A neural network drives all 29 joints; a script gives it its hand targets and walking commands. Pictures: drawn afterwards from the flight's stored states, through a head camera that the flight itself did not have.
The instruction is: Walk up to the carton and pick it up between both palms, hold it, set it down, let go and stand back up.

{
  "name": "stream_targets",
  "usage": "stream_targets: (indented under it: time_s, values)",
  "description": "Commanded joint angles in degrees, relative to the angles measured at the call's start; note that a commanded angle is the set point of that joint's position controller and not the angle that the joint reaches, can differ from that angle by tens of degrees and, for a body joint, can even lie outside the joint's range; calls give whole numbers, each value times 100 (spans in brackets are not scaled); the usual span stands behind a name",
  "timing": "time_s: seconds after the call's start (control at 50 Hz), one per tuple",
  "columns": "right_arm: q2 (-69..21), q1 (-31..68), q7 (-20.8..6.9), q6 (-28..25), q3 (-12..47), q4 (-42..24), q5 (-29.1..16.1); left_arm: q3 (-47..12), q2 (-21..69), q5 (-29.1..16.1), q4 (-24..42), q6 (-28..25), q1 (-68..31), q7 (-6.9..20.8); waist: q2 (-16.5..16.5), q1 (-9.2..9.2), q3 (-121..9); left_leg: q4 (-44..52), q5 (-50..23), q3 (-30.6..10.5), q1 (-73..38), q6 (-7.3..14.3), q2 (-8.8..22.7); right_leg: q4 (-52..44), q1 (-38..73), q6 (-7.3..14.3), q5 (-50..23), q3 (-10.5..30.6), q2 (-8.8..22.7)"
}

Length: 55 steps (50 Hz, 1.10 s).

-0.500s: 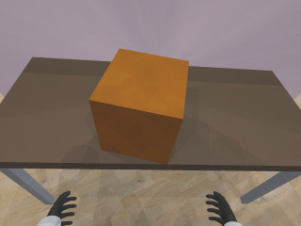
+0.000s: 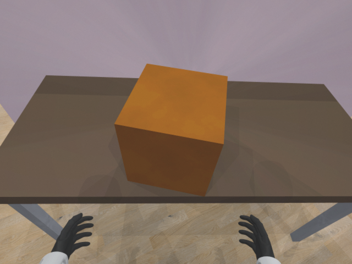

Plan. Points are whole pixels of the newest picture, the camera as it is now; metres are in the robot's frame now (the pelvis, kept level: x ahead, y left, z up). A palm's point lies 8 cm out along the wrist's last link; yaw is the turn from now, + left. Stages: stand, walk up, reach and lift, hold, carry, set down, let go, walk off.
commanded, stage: reach and lift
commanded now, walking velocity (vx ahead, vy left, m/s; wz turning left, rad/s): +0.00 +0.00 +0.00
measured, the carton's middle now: (175, 130) +0.47 +0.02 +0.00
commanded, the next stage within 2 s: none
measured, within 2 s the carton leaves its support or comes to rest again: neither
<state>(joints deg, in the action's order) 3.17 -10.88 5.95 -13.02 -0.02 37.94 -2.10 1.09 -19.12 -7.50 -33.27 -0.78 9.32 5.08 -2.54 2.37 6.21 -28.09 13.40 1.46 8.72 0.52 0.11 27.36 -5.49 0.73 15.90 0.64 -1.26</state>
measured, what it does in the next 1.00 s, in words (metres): stands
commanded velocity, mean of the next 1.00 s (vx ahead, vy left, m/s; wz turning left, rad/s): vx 0.00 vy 0.00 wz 0.00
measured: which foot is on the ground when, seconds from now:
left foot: down 0.00-1.00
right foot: down 0.00-1.00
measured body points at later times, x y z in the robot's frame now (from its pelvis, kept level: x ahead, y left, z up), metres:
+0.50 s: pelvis +0.02 +0.02 +0.00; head +0.01 +0.05 +0.45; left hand +0.21 +0.28 -0.05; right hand +0.22 -0.16 -0.05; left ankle +0.03 +0.11 -0.74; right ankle +0.00 -0.11 -0.74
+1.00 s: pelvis +0.02 +0.03 +0.00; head +0.02 +0.05 +0.45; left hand +0.26 +0.27 -0.01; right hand +0.27 -0.16 -0.01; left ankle +0.03 +0.11 -0.74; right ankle +0.00 -0.11 -0.74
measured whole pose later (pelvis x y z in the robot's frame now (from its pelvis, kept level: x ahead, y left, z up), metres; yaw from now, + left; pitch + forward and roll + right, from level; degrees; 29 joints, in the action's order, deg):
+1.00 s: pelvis +0.02 +0.03 +0.00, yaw +0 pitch -6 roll -2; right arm 2.7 -1.1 11.6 -16.6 0.6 31.6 -11.7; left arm -5.9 -24.0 -18.4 -27.5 -12.0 1.3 6.8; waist -1.0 2.0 6.3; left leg -32.6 17.2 1.6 9.6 2.2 -0.2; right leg 26.9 -4.0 -0.8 17.0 0.8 -0.9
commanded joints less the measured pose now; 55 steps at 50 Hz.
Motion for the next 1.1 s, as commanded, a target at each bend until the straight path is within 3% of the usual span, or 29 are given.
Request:
stream_targets:
  time_s: [0.0,0.2,0.34,0.44,0.5,0.68,0.72,0.94,1.08]
  values:
    - [385,558,28,-318,-72,-904,-135,272,-928,-112,826,-476,-733,-6,732,-11,-610,545,-760,216,-449,-248,83,-803,-546,70,12,-45,151]
    - [433,580,79,-651,-138,-1030,-366,134,-941,-280,1106,-1064,-610,47,957,35,-708,405,-1475,65,-681,-431,127,-759,-460,180,-343,-26,60]
    - [408,581,186,-979,-157,-1087,-454,0,-964,-497,1156,-1486,-526,164,819,-17,-836,209,-1943,-116,-849,-482,171,-716,-505,185,-618,-22,11]
    - [275,766,253,-1135,-65,-1201,-613,-14,-1104,-633,1175,-1726,-710,221,854,19,-799,149,-1740,-152,-638,-439,151,-654,-487,210,-488,81,70]
    - [212,842,317,-1190,-83,-1228,-622,-110,-1155,-779,1183,-1862,-854,252,784,-59,-812,121,-1472,-211,-542,-421,188,-570,-512,194,-352,101,82]
    - [111,1182,460,-1353,-5,-1364,-809,-131,-1350,-934,1405,-2101,-1201,269,999,-38,-1096,-65,-1686,-342,-508,-453,211,-410,-527,239,-397,143,80]
    - [154,1264,493,-1303,-26,-1238,-803,-153,-1368,-928,1190,-2037,-1229,298,958,-115,-933,-44,-1592,-345,-476,-447,206,-428,-501,245,-397,153,97]
    - [533,2138,576,-547,-110,-1849,-939,-215,-1490,-1134,1721,-1342,-2280,124,1076,-178,-1371,224,-1866,-394,-781,-520,302,-535,-269,221,-625,71,47]
    - [525,2438,677,120,72,-2277,-1052,-50,-1544,-1178,1507,-891,-2791,158,752,-152,-1482,363,-1771,-240,-734,-332,238,-689,0,128,-867,151,131]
